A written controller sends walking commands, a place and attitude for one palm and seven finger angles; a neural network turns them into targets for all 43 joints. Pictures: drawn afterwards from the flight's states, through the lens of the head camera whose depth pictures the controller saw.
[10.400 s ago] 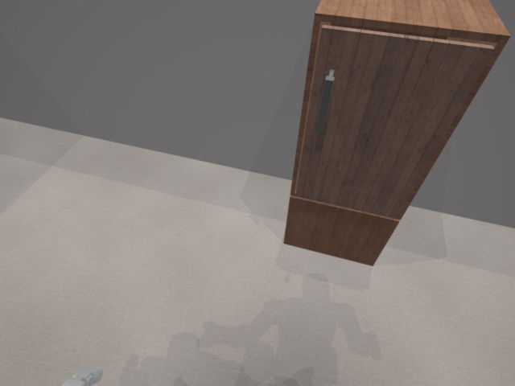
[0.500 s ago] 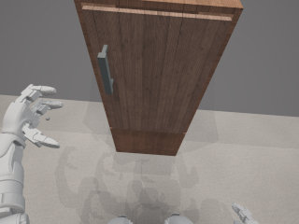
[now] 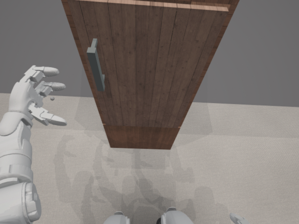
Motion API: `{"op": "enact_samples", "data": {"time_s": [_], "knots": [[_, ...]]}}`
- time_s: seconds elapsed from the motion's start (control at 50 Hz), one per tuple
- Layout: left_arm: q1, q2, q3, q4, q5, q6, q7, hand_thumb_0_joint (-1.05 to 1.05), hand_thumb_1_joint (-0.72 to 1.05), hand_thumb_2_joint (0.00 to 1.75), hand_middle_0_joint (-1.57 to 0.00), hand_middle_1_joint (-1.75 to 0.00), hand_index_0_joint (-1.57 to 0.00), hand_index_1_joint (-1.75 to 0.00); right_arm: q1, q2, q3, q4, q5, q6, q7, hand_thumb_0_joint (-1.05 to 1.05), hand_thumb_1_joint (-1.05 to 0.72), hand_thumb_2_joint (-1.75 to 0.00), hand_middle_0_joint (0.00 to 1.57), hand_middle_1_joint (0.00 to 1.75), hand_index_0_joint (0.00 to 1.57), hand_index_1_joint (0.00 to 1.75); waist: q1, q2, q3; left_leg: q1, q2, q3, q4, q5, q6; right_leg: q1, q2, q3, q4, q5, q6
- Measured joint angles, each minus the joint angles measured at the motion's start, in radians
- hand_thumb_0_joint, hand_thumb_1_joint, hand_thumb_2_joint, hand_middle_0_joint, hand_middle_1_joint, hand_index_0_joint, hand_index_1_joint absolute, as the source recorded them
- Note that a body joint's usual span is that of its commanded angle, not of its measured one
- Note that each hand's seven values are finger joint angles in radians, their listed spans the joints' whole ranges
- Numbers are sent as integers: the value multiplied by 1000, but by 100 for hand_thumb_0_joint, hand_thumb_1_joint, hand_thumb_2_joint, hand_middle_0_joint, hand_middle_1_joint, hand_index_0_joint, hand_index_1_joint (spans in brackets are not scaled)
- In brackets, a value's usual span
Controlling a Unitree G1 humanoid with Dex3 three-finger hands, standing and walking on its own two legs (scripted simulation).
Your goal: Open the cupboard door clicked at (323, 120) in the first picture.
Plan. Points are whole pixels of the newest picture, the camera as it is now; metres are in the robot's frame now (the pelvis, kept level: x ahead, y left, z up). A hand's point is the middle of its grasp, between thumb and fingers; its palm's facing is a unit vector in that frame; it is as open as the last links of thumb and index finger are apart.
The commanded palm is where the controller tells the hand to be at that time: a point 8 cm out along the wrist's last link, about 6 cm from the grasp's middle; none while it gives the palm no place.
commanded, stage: move the hooked fingers beside the handle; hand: left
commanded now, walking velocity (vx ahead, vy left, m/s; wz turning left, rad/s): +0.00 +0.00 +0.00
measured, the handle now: (98, 66) +0.53 +0.15 +0.07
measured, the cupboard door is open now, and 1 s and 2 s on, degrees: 0 0 0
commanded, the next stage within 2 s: slide the fingers in behind the handle in 1.34 s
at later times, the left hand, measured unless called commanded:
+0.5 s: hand (64, 79) +0.48 +0.23 +0.07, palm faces -0.03 -1.00 -0.01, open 14.0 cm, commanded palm +0.47 +0.28 +0.07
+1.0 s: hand (63, 80) +0.48 +0.24 +0.07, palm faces -0.04 -1.00 -0.01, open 14.0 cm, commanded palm +0.46 +0.27 +0.07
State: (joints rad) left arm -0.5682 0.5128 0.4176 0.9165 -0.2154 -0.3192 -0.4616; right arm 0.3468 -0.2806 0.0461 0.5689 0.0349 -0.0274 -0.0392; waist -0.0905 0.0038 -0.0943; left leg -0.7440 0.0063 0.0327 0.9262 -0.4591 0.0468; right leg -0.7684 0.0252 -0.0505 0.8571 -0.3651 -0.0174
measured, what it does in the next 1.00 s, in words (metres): stands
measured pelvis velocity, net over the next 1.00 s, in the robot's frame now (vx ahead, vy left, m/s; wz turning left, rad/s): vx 0.01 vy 0.01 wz -0.02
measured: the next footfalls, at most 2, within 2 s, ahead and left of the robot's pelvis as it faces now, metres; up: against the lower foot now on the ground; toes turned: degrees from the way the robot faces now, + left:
none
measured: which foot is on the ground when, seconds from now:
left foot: down 0.00-1.00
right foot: down 0.00-1.00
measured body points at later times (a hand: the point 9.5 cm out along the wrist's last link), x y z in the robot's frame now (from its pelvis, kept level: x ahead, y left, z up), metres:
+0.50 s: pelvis +0.00 +0.00 -0.01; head +0.12 +0.03 +0.42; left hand +0.48 +0.29 +0.07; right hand +0.01 -0.27 -0.11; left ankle -0.01 +0.09 -0.69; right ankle +0.03 -0.11 -0.69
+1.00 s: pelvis +0.01 +0.01 -0.01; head +0.12 +0.04 +0.43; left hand +0.48 +0.29 +0.07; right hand +0.02 -0.26 -0.11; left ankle -0.01 +0.09 -0.69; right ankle +0.03 -0.11 -0.69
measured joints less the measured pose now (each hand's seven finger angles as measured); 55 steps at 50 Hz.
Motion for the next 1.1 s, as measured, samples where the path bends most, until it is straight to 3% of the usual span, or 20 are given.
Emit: {"op": "enact_samples", "data": {"time_s": [0.32, 0.46, 0.62, 0.92, 1.1], "knots": [[-173, 27, -12, 150, 39, -39, 29, -1, -50, 30, -30, -120, -30, -120, 25, -8, -2, 33, -11, 49, 7, 1, -91, -89, 20, 30, 20, 30, -32, 0, 2, -58, 2, -4, 33, -6, 2, -54, 1, -4, 24, -2, 1], [-253, 82, 13, 233, 73, -39, 43, -1, -50, 30, -30, -120, -30, -120, 37, -8, 8, 28, -18, 64, 9, 1, -91, -89, 20, 30, 20, 30, -64, -2, 7, -99, 9, -4, 55, -12, 2, -92, 7, -5, 39, -2, 0], [-320, 126, 30, 274, 84, -31, 34, -1, -50, 30, -30, -120, -30, -120, 61, -13, 11, 31, -25, 83, 14, 1, -91, -89, 20, 30, 20, 30, -86, 2, 9, -138, 16, -4, 73, -18, 3, -128, 14, -5, 45, -1, 2], [-213, 66, 33, 181, 62, -49, 44, -1, -50, 30, -30, -120, -30, -120, 72, 2, 2, 19, -23, 117, 30, 1, -91, -89, 20, 30, 20, 30, -62, 5, -5, -98, 17, 4, 51, -26, 10, -88, 17, 4, 18, -3, 9], [-223, 34, -21, 173, 58, -53, 58, -1, -50, 30, -30, -120, -30, -120, 32, 3, -2, 17, -22, 108, 29, 1, -91, -89, 20, 30, 20, 30, -46, 7, -9, -93, 8, -7, 57, -27, 11, -77, 8, -6, 23, -9, 12]]}}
